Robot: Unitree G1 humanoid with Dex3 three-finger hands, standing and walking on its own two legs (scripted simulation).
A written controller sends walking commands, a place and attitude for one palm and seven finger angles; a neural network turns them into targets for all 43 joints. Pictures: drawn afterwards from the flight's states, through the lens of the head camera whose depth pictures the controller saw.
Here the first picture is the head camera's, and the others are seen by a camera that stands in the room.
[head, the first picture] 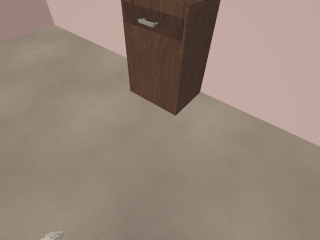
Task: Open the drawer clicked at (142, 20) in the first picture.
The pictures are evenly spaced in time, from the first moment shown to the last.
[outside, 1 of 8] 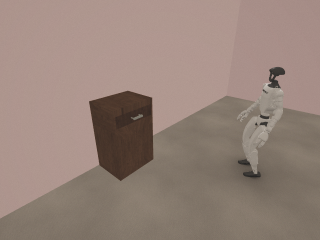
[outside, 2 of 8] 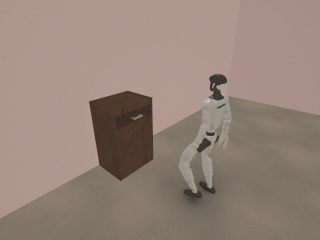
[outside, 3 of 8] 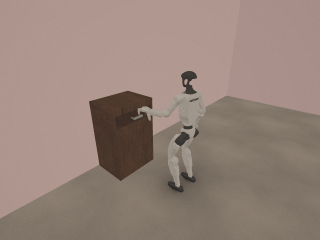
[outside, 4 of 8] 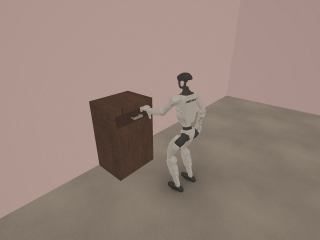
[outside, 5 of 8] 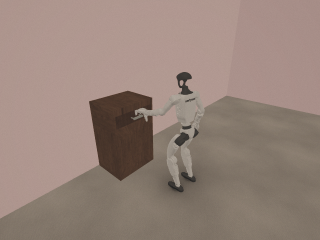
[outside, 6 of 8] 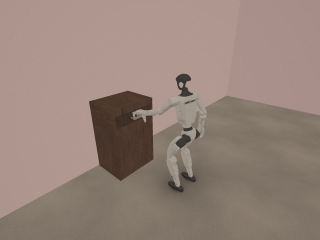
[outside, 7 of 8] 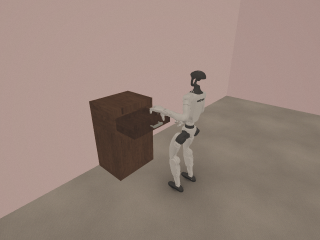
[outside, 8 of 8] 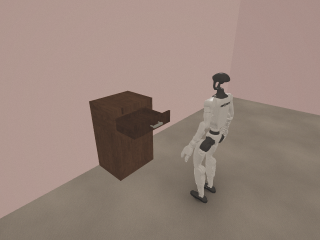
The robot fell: no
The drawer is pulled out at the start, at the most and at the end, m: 0.00 0.30 0.30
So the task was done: yes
